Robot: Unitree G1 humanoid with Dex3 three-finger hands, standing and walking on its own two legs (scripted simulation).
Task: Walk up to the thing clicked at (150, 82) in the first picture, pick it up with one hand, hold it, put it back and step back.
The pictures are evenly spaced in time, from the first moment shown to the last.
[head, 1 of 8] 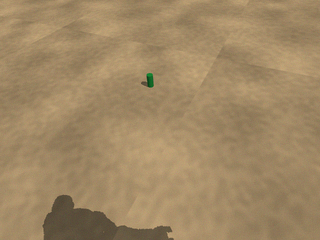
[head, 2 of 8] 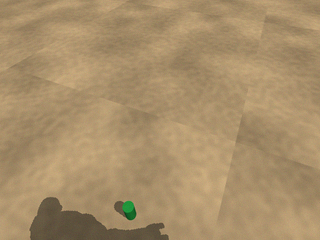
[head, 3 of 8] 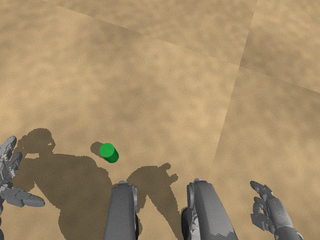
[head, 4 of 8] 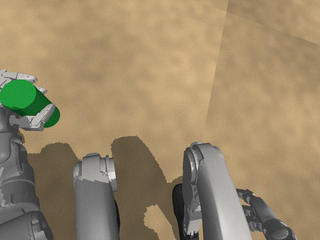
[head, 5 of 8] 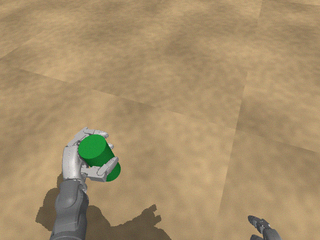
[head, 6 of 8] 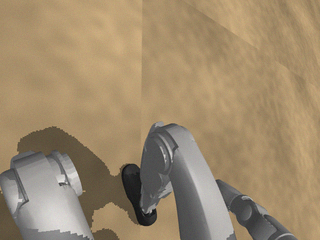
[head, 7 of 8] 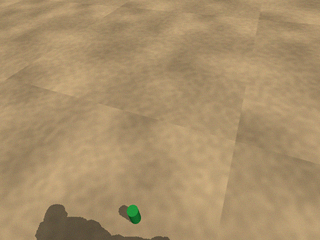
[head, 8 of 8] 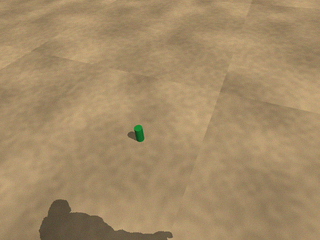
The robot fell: no
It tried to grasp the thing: yes
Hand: left
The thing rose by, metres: 0.70
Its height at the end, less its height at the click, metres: +0.00
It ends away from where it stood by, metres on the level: 0.01
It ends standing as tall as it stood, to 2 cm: yes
